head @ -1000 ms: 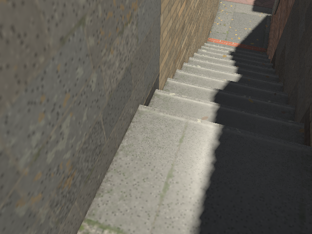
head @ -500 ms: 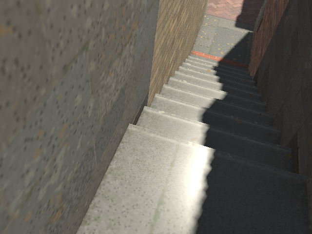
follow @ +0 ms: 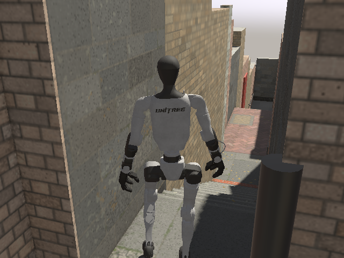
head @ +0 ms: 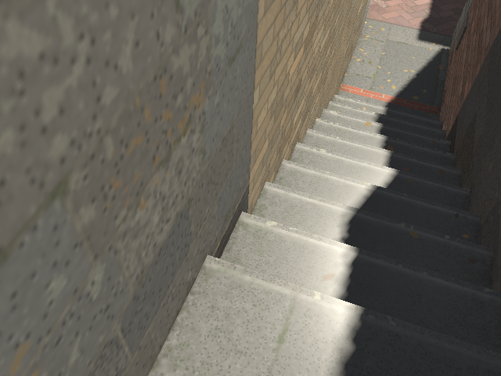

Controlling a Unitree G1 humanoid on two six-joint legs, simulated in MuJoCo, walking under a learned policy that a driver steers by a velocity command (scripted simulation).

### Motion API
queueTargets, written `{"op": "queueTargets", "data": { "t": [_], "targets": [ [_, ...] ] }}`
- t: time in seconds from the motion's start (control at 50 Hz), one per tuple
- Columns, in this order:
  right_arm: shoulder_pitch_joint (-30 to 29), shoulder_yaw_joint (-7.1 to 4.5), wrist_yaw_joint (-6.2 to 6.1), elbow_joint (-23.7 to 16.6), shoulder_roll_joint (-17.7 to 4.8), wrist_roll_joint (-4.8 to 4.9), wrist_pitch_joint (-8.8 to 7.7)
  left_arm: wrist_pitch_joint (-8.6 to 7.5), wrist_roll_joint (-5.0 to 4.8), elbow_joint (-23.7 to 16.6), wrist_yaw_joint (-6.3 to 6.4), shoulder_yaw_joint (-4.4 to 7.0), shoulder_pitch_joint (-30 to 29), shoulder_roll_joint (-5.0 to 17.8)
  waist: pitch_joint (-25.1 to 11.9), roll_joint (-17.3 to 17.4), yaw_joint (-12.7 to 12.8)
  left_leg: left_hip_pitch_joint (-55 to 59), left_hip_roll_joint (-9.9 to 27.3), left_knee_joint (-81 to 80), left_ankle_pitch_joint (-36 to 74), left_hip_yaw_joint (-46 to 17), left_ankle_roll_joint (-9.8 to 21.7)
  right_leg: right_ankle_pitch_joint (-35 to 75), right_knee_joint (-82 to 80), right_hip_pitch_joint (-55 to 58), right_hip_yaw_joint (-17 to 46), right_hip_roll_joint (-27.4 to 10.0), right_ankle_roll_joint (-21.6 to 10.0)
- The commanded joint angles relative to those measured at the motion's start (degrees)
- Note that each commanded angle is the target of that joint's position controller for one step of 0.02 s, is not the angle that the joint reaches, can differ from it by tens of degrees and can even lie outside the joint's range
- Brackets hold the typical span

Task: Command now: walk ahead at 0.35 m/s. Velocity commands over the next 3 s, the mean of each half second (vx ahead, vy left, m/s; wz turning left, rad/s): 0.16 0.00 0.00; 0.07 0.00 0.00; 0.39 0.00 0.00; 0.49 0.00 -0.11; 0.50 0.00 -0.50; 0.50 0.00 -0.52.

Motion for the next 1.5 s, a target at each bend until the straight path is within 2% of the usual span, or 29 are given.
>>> {"op": "queueTargets", "data": {
  "t": [0.02,0.08,0.18,0.24,0.26,0.28,0.32,0.34,0.38,0.42,0.44,0.48,0.52,0.58,0.72,0.88,1.0,1.08,1.12,1.16,1.18,1.24,1.28,1.32,1.4,1.42,1.44,1.46,1.5],
  "targets": [
    [4.1,2.63,6.00,-3.9,6.4,-3.98,0.93,-4.19,0.75,-5.8,-0.84,-0.78,-9.2,0.5,-1.2,0.9,-7.9,14.5,0.5,-15.2,8.0,1.1,1.0,32.6,-6.1,-13.7,2.1,-11.6,-6.5],
    [-1.7,2.56,7.72,-6.0,0.3,-1.49,1.05,-4.02,0.29,-5.7,-2.72,1.96,-4.1,8.5,-0.9,-2.6,-4.1,11.7,-0.1,-25.3,18.4,1.2,-1.3,35.6,-4.1,-7.0,4.7,-14.0,-9.0],
    [-9.8,2.25,5.68,-8.9,-1.6,0.51,-0.16,-2.02,0.59,-4.4,-2.41,2.73,4.0,5.4,-2.3,-0.9,-0.3,4.8,-0.4,-35.7,20.1,1.5,0.1,43.6,5.6,10.4,8.9,-18.9,-10.2],
    [-12.5,1.40,4.16,-11.3,-4.1,1.38,-1.32,-2.10,-2.08,-3.7,-3.74,3.25,8.5,4.6,-8.0,-1.1,-0.9,18.9,-1.0,-43.7,48.4,2.8,8.8,46.0,14.1,10.4,7.2,-9.9,-3.0],
    [-11.5,1.21,4.05,-10.7,-6.3,2.29,-1.60,-2.47,-1.76,-4.6,-3.49,1.50,13.4,-0.6,-19.1,5.2,2.4,37.5,7.1,-37.4,69.7,-4.2,17.4,29.3,17.4,1.5,5.1,-7.0,2.8],
    [-3.7,0.96,4.63,-7.6,-4.2,1.39,-0.48,-1.89,-2.66,-4.9,-3.31,1.52,9.2,-0.6,-20.5,7.1,-1.4,44.7,11.1,-38.6,72.2,-10.9,18.8,11.7,21.3,-7.6,5.0,-5.3,6.7],
    [4.3,-0.46,4.35,-4.0,-4.9,1.00,0.07,-0.92,-1.91,-9.0,-2.66,2.39,0.3,1.9,-15.6,11.4,-6.9,46.0,15.4,-43.1,66.2,-17.0,18.4,-31.5,37.3,-20.9,4.3,-5.5,10.0],
    [4.2,-1.26,3.71,-4.2,-5.6,1.18,-0.30,-0.59,-1.47,-9.5,-2.11,2.44,1.1,2.3,-15.1,8.1,-6.4,42.5,15.4,-44.8,59.3,-16.8,17.6,-35.7,41.8,-21.1,6.3,-8.7,10.5],
    [-6.3,-0.53,3.56,-6.4,-1.0,2.50,-1.90,-0.28,-1.14,-8.1,-1.20,0.63,4.7,-2.9,-9.1,3.8,-1.5,25.7,11.7,-48.3,41.5,-12.2,13.1,-32.8,39.4,-15.1,6.5,-12.3,12.5],
    [-16.3,0.97,5.40,-7.7,1.8,2.66,-2.45,0.40,-2.15,-4.5,-2.86,-0.90,11.3,-6.7,-7.1,-0.3,5.0,12.8,3.3,-44.6,29.0,-2.9,5.5,-11.5,20.8,-1.8,0.9,-11.4,14.1],
    [-15.5,0.57,7.22,-7.2,0.4,0.90,-1.90,0.61,-3.04,-2.9,-3.90,-0.84,12.0,-5.7,-5.6,0.6,3.8,7.6,1.4,-43.9,23.3,-2.6,3.7,0.7,19.9,2.6,-1.3,-8.7,13.9],
    [-8.4,0.57,9.02,-4.9,0.6,1.59,-1.29,0.56,-1.73,-4.3,-4.64,-0.17,12.1,-1.6,-4.9,4.8,1.7,8.6,2.1,-44.2,12.1,-4.0,1.5,-0.9,18.6,0.3,0.5,-9.0,10.0],
    [-6.4,-0.37,6.66,-5.8,-0.9,1.98,-1.51,0.14,-2.17,-5.3,-5.19,0.91,4.6,3.7,-2.8,-1.1,-3.1,16.2,-1.9,-41.0,5.8,0.3,-0.5,-8.2,10.5,-8.1,4.3,-11.4,2.6],
    [-11.1,-0.61,5.23,-7.8,-0.1,1.49,-1.73,-0.13,-3.67,-6.0,-5.34,0.67,-3.0,1.0,-1.7,-1.9,-3.1,17.1,-2.7,-39.4,8.2,2.1,-1.4,-12.1,7.9,-8.0,6.0,-11.9,2.4],
    [-7.0,-1.38,5.05,-7.8,0.3,1.90,-1.03,-0.30,-2.95,-3.7,-5.30,1.55,2.5,0.7,-1.8,-0.9,-1.8,17.7,-2.4,-37.6,17.4,2.7,-0.1,-0.1,10.8,-3.3,3.3,-9.4,2.7],
    [-5.6,-1.72,5.20,-7.1,0.2,1.78,-0.54,0.11,-3.42,-3.8,-5.03,1.86,3.0,0.6,-0.1,0.5,-1.8,19.3,-2.0,-39.8,10.0,2.1,-0.5,-12.4,8.2,-5.3,2.9,-8.9,2.8],
    [-11.5,-2.97,3.52,-10.0,0.3,0.50,-2.06,-0.83,-1.56,-5.1,-1.70,2.65,0.4,2.3,3.1,-2.7,-1.1,14.2,-4.5,-39.1,4.5,2.8,3.4,-18.6,3.4,-1.4,12.4,-15.7,-5.7],
    [-9.4,-2.68,3.07,-10.0,2.0,0.66,-3.05,-0.85,-1.50,-5.3,-0.72,2.86,1.4,4.5,0.3,-0.8,-1.6,21.2,-4.6,-38.4,12.7,2.1,6.1,-7.8,8.0,-0.9,8.0,-13.9,-3.2],
    [-2.3,-3.46,3.39,-7.8,-0.7,0.45,-2.87,-0.43,-1.27,-6.7,-1.00,2.98,0.3,4.0,-2.6,3.8,-3.3,31.1,-1.2,-39.8,20.5,-3.6,9.6,-7.9,16.0,-7.0,1.9,-9.3,1.2],
    [20.8,-4.49,3.49,-1.4,-5.0,-0.65,-2.44,-0.66,-0.97,-9.1,-1.36,2.17,-5.6,0.5,-6.2,13.7,-13.1,52.2,12.3,-51.1,22.7,-27.9,20.4,-25.4,39.2,-28.7,1.1,-3.2,7.1],
    [25.0,-3.80,3.51,0.4,-4.4,-1.20,-3.34,-1.49,-0.88,-11.1,-1.47,1.55,-9.9,-1.7,-3.9,14.5,-14.6,55.0,17.3,-54.8,21.5,-35.2,22.4,-30.5,51.0,-39.4,7.4,-5.5,6.3],
    [5.5,-0.97,2.15,-2.5,2.7,-0.03,-3.08,-1.57,1.78,-10.7,0.72,0.99,-9.0,-3.4,0.1,2.9,-4.5,31.8,12.4,-60.1,15.0,-18.7,15.7,-21.0,44.3,-28.5,6.2,-12.8,2.8],
    [-2.4,-1.72,1.97,-5.9,-0.6,0.78,-1.80,-0.52,1.06,-8.3,0.95,0.96,-4.0,-2.9,0.4,2.8,-0.2,18.1,6.1,-61.8,9.8,-7.7,10.0,-16.0,28.3,-10.0,3.4,-10.7,4.0],
    [-1.7,-3.26,2.97,-6.2,-5.0,-0.05,-0.80,-0.84,-1.18,-6.0,-1.15,1.47,-1.8,-0.3,-0.7,3.9,-1.0,16.2,4.6,-60.6,10.2,-4.3,10.4,-3.0,20.0,-2.9,-0.3,-6.9,5.6],
    [-0.1,-2.90,3.84,-3.8,-3.5,-2.01,0.13,-3.31,-0.01,-5.1,-0.50,1.65,0.7,1.2,-0.3,3.2,1.5,11.3,6.7,-53.1,3.0,-5.7,8.8,2.4,17.4,6.6,1.4,-6.7,1.6],
    [0.3,-1.90,3.53,-3.4,-0.2,-2.16,-0.03,-3.75,-0.23,-4.4,-0.24,2.50,4.7,4.3,-2.7,-0.7,3.1,9.6,3.2,-42.6,4.6,-2.5,5.7,3.8,14.3,11.9,7.1,-10.3,-2.4],
    [4.8,-0.17,3.83,-3.9,6.9,-1.80,-0.70,-4.26,-0.58,-2.6,-0.40,4.11,10.9,11.1,-8.0,-16.3,2.4,1.2,-6.2,-21.3,-3.4,5.3,0.6,14.5,3.8,22.0,24.6,-21.8,-13.7],
    [-1.3,-0.14,4.56,-5.9,6.0,-1.41,-2.16,-4.62,0.45,-2.7,-0.54,4.00,18.3,10.7,-3.5,-14.5,7.4,-13.0,-9.6,-11.7,-8.7,-0.9,0.8,5.2,-3.8,25.0,38.6,-26.4,-17.8],
    [-1.2,-1.88,3.06,-3.2,2.3,-1.75,-2.20,-3.83,0.16,-4.0,-0.83,2.60,10.1,4.7,0.5,-6.9,3.1,-14.8,-4.7,1.4,0.3,-8.0,3.5,-16.3,-4.1,14.5,32.4,-23.7,-11.8]
  ]
}}
Next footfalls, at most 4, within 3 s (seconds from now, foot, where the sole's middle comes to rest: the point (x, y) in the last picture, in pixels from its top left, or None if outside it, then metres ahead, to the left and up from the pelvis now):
0.22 left None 0.24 0.13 -0.78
0.46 right None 0.14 -0.14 -0.78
1.40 right None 0.33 -0.15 -0.78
1.94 left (237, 348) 0.55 0.06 -0.78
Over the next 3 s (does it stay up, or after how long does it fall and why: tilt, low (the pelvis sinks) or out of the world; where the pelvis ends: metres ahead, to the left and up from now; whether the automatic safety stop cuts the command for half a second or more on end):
stays up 0.82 -0.27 -0.18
